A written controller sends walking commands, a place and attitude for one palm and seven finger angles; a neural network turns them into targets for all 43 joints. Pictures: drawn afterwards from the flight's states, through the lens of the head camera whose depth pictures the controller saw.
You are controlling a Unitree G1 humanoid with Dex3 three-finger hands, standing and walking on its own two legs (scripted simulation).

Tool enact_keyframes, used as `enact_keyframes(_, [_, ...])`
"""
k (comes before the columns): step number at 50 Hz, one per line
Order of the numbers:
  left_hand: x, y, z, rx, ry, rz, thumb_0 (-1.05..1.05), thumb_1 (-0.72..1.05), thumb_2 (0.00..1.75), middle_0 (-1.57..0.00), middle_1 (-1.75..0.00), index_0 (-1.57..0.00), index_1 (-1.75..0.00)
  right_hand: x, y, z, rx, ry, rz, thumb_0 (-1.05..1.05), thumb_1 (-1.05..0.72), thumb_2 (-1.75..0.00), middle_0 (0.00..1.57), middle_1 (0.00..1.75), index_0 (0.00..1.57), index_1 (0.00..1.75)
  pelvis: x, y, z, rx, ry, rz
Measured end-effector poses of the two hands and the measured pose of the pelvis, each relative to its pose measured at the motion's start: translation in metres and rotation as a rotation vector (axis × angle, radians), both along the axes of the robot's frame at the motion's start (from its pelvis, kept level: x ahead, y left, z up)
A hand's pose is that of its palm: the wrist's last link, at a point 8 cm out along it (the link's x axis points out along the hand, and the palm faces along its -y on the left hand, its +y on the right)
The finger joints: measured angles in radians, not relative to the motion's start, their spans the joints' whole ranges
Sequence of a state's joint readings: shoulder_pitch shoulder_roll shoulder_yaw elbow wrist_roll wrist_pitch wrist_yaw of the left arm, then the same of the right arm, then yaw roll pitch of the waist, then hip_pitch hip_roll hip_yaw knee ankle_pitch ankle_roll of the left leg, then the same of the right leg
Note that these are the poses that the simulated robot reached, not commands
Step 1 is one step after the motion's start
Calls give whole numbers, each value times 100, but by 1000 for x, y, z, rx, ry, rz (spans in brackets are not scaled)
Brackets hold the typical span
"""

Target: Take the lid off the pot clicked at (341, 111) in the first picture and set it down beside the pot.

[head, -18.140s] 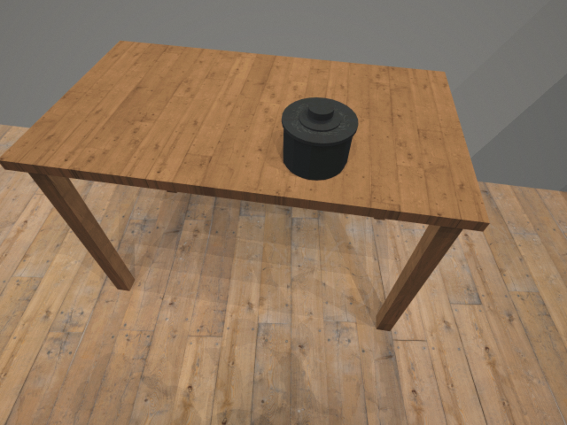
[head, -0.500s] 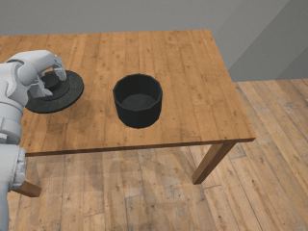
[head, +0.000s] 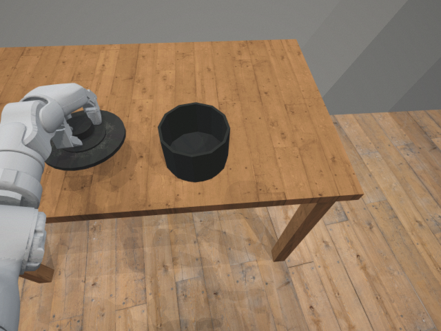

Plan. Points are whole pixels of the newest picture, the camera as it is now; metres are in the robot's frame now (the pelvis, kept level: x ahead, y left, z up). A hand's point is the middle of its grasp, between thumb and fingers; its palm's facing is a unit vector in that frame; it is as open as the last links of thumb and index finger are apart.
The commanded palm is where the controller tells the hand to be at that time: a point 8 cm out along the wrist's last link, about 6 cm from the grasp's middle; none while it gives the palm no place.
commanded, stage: lower the lid onto the table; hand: left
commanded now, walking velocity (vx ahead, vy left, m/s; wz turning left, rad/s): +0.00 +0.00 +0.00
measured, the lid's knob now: (78, 128) +0.49 +0.27 +0.06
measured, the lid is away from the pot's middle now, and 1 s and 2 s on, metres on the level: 0.23 0.24 0.23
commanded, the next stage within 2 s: open the fingers wide in 1.38 s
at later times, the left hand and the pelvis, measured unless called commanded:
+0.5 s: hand (80, 137) +0.47 +0.26 +0.05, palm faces -0.47 -0.07 -0.88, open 8.5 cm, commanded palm +0.50 +0.27 +0.12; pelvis +0.01 -0.01 +0.00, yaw -1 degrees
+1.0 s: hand (80, 148) +0.47 +0.28 +0.02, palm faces -0.49 -0.07 -0.87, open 8.5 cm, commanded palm +0.51 +0.27 +0.08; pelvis +0.01 -0.01 -0.01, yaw -1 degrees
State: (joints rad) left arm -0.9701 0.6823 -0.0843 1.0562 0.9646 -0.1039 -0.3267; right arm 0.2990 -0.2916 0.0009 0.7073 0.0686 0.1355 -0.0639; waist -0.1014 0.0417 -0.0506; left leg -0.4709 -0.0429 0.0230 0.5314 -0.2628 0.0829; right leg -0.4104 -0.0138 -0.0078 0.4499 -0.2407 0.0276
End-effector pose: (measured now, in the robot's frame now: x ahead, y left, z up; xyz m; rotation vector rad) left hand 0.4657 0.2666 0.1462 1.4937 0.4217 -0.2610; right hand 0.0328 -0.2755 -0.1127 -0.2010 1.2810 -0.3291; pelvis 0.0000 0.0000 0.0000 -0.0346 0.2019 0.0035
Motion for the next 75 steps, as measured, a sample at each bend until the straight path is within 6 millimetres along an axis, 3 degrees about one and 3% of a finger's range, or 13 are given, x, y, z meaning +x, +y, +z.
enact_keyframes(17, [11, -4, -25, 23, 45, 26, 0, 10, 93, -62, -90, -61, -90, -24, -11, -2, -14, 70, -54, 1, -91, -90, 20, 30, 21, 30, 5, -9, -3, -1, 36, -15])
enact_keyframes(37, [14, 0, -53, 12, 75, 25, 0, 10, 93, -62, -90, -61, -90, -22, -19, -4, -38, 95, -63, 1, -91, -90, 20, 30, 21, 30, 8, -13, -8, -6, 75, -21])
enact_keyframes(54, [13, 13, -77, 13, 101, 32, 0, 10, 93, -62, -90, -61, -90, -43, -9, -8, -42, 154, -77, 1, -91, -90, 20, 30, 21, 30, 3, -6, -16, -18, 109, -21])
enact_keyframes(75, [18, 5, -93, 17, 55, 29, 0, 9, 92, -63, -91, -62, -92, -80, 5, -15, -25, 214, -111, 1, -91, -90, 20, 30, 21, 30, -10, 1, -27, -30, 149, -24])
